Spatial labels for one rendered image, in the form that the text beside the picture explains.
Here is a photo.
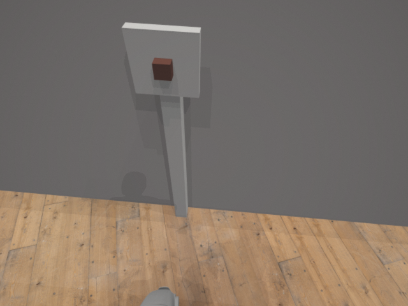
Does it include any left robot thigh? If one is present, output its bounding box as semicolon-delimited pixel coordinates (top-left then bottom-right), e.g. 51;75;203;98
140;289;179;306

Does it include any button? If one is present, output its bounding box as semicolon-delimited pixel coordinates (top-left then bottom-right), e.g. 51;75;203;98
152;58;173;81

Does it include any panel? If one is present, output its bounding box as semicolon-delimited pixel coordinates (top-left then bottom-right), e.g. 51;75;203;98
122;22;201;217

